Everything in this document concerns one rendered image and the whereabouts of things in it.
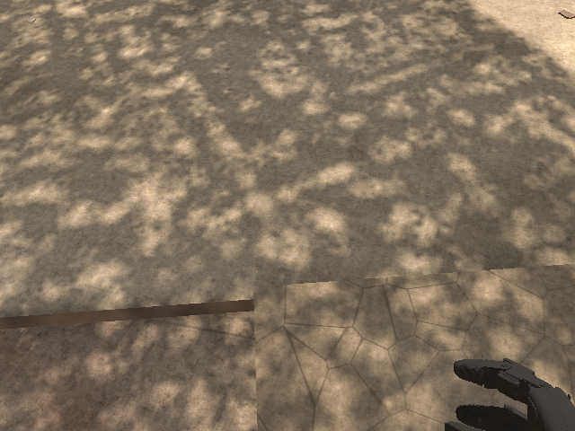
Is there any robot right hand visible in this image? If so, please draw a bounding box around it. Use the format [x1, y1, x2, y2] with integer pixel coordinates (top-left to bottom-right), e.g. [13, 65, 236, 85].
[445, 358, 575, 431]

